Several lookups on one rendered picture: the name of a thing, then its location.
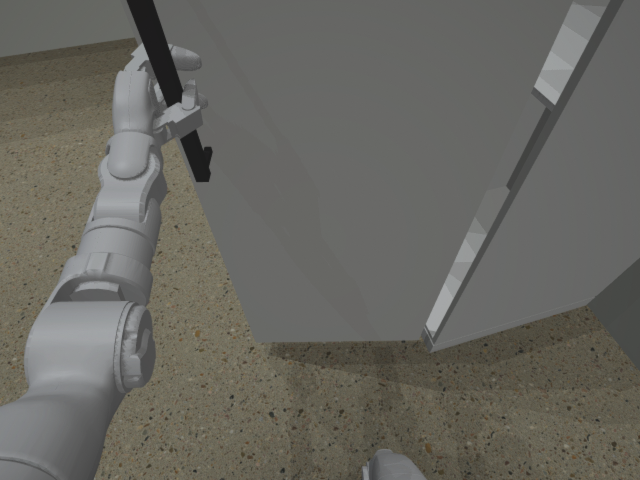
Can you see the fridge door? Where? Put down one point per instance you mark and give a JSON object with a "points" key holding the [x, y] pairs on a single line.
{"points": [[353, 142]]}

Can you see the handle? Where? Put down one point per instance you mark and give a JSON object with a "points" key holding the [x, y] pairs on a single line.
{"points": [[153, 38]]}

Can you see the robot right thigh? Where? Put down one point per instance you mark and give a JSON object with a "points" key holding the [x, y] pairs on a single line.
{"points": [[391, 466]]}

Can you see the right robot shin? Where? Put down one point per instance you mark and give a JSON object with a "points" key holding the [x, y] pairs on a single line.
{"points": [[383, 451]]}

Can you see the left robot forearm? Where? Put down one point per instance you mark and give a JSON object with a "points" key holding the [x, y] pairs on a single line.
{"points": [[118, 243]]}

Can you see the robot left upper arm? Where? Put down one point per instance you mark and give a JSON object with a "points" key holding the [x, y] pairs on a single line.
{"points": [[83, 358]]}

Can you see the left robot hand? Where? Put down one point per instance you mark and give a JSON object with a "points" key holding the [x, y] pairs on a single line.
{"points": [[137, 103]]}

